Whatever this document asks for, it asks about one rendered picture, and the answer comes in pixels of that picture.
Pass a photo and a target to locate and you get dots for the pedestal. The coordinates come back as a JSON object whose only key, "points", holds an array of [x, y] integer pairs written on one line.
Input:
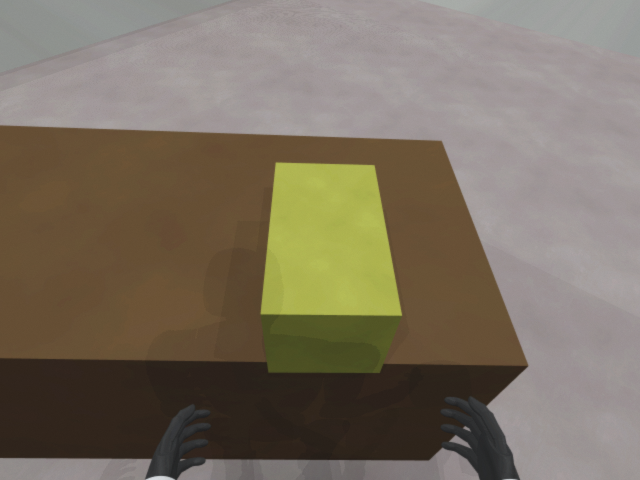
{"points": [[132, 267]]}

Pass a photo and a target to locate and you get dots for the robot right hand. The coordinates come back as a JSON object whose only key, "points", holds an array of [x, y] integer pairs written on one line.
{"points": [[490, 455]]}

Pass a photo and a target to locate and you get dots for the carton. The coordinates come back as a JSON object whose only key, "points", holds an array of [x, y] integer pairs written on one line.
{"points": [[330, 302]]}

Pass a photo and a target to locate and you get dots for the robot left hand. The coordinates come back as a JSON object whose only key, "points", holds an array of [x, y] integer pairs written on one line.
{"points": [[166, 459]]}

